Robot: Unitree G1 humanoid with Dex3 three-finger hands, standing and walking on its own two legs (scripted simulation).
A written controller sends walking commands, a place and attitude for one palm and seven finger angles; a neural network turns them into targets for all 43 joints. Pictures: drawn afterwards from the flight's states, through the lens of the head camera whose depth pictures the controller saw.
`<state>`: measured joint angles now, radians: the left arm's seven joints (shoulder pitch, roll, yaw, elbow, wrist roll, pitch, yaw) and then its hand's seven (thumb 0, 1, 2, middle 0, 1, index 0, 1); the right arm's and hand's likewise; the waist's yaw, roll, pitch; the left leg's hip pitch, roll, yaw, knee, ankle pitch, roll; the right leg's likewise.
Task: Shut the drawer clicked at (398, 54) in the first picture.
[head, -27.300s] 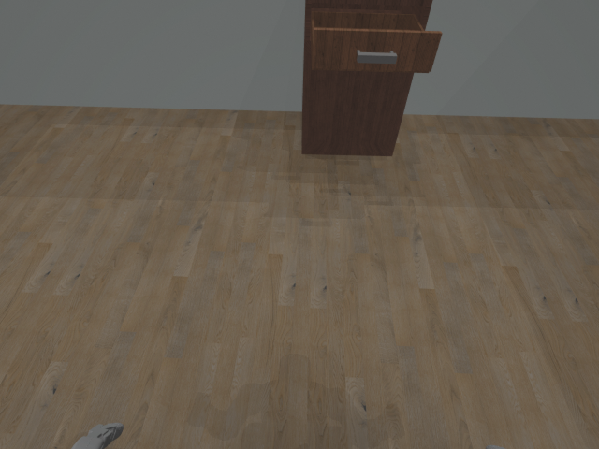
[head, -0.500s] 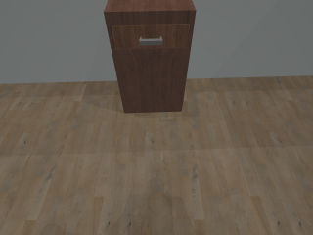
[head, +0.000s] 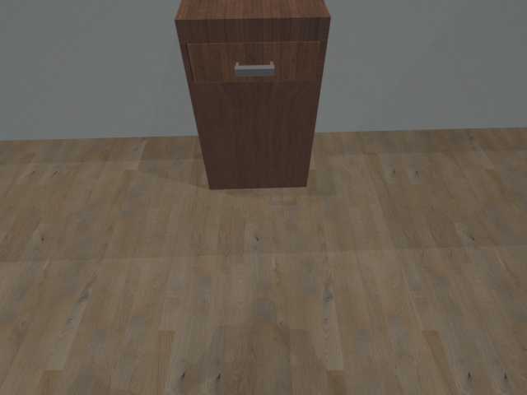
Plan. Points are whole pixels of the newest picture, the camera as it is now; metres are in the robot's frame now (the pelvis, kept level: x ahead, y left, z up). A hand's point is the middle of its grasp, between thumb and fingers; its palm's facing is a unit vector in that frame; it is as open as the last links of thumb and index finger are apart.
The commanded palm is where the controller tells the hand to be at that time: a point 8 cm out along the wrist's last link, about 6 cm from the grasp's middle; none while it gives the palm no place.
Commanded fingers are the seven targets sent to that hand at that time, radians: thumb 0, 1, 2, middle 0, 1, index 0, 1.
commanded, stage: look to check the result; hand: left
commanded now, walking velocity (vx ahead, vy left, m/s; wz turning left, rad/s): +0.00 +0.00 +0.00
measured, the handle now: (254, 67) +1.15 +0.08 -0.09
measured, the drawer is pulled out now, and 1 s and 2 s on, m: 0.00 0.00 0.00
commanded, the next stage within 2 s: stand and wait in 1.48 s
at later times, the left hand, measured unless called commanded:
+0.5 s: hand out of the picture +0.07 +0.23 -0.16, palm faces -0.01 -0.95 -0.31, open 7.4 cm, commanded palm none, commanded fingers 0.00 0.90 0.90 -0.20 -0.30 -0.20 -0.30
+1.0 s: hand out of the picture +0.08 +0.24 -0.16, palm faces -0.02 -0.95 -0.32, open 7.4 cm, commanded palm none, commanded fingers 0.00 0.90 0.90 -0.20 -0.30 -0.20 -0.30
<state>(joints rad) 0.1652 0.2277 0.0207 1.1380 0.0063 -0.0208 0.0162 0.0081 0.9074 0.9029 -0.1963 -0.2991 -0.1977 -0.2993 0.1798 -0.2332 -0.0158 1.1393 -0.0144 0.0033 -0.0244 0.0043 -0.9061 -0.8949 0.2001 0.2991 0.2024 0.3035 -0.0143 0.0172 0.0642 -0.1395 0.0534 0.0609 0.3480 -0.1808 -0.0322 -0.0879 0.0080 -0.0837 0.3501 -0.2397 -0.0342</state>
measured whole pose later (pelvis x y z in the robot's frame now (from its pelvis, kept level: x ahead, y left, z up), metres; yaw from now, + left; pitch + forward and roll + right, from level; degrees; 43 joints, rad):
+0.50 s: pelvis +0.00 +0.00 +0.00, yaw +0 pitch -1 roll +0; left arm 0.12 0.28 0.02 1.14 0.01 -0.02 0.01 0.01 0.91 0.90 -0.20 -0.30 -0.20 -0.30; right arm 0.14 -0.29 -0.01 1.13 -0.01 0.00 -0.02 0.01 -0.91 -0.89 0.20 0.30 0.20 0.30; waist -0.01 0.02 0.06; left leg -0.12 0.05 0.06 0.32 -0.17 -0.03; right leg -0.07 0.01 -0.08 0.32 -0.22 -0.03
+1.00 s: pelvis +0.00 +0.00 +0.00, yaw +0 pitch -1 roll +0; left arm 0.10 0.31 0.01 1.14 0.01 -0.02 0.00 0.01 0.91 0.90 -0.20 -0.30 -0.20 -0.30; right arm 0.12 -0.31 -0.01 1.13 -0.01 0.00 -0.01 0.01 -0.90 -0.89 0.20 0.30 0.20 0.30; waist -0.02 0.01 0.06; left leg -0.11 0.05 0.06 0.30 -0.16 -0.03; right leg -0.06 0.00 -0.08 0.30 -0.22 -0.03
